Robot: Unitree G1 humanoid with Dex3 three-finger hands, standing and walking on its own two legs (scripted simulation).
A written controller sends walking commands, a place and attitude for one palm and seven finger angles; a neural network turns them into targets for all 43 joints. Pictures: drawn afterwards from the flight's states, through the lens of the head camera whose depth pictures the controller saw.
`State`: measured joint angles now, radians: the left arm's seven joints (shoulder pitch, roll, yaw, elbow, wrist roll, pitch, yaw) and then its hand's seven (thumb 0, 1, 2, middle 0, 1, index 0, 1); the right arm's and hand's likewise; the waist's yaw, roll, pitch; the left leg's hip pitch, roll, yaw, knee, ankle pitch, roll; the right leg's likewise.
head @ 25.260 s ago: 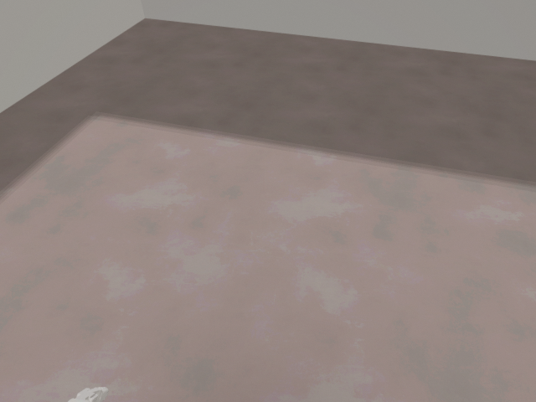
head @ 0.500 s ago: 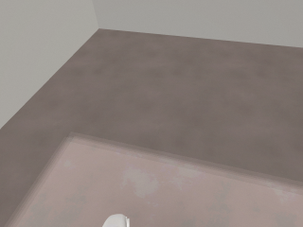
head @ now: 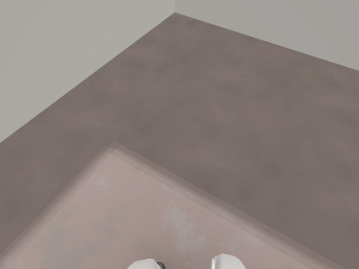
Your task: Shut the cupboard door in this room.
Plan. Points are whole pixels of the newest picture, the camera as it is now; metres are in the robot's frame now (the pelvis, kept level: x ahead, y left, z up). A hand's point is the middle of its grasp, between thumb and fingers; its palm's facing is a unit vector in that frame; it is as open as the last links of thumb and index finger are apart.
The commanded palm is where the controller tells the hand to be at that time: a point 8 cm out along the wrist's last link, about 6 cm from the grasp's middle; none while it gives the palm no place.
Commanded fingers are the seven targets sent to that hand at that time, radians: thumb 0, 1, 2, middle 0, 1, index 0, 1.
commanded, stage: walk to a spot facing it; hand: left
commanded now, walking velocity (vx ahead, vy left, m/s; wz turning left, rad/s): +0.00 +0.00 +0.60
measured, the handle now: out of the picture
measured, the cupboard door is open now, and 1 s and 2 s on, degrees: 78 78 78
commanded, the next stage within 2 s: none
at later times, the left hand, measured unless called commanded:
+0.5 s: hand out of the picture +0.05 +0.14 -0.14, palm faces +0.31 -0.91 -0.27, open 7.4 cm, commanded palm none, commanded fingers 0.00 0.90 0.90 -0.20 -0.30 -0.20 -0.30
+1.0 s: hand out of the picture -0.03 +0.22 -0.15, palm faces +0.60 -0.76 -0.26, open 7.4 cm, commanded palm none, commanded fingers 0.00 0.90 0.90 -0.20 -0.30 -0.20 -0.30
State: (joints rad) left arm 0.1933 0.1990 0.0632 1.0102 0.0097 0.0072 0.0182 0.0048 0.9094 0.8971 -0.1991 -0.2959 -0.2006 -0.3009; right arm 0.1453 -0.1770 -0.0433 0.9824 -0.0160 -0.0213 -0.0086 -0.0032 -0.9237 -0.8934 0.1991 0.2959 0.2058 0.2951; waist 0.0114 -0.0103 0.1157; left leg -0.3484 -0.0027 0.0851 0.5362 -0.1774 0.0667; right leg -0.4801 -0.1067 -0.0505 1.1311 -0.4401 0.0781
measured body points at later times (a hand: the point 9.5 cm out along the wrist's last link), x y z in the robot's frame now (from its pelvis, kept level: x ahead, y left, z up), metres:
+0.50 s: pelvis +0.03 -0.07 +0.01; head +0.08 -0.08 +0.46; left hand +0.04 +0.18 -0.12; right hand +0.17 -0.31 -0.15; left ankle -0.03 +0.08 -0.64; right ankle +0.05 -0.17 -0.73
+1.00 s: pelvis +0.02 -0.02 +0.01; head +0.04 +0.02 +0.46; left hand -0.06 +0.26 -0.13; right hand +0.25 -0.18 -0.12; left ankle -0.03 +0.05 -0.73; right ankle +0.11 -0.17 -0.66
